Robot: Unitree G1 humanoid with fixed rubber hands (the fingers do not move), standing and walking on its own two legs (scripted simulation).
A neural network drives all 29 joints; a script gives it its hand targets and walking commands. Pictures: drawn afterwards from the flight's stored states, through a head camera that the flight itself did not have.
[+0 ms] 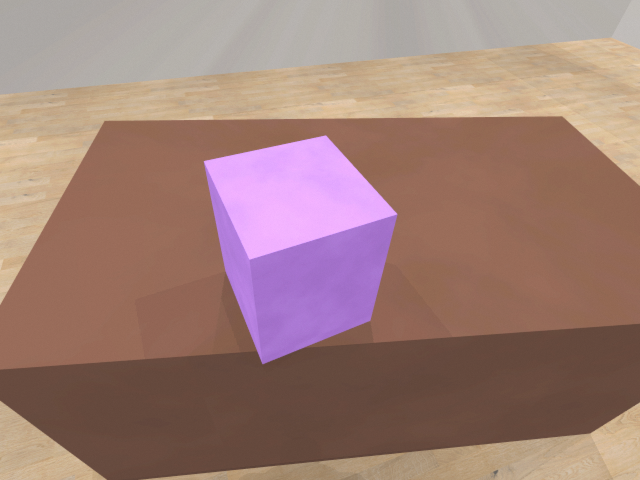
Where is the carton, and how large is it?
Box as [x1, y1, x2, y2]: [204, 136, 396, 363]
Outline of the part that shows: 326,136 311,138 204,161 225,270 262,363 363,323 370,319 396,213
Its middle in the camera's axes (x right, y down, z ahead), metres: -0.04 +0.01 +0.62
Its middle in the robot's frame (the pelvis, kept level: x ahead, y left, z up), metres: +0.47 +0.03 +0.02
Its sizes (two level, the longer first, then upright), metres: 0.210 0.200 0.250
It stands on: a pedestal, 0.66 m high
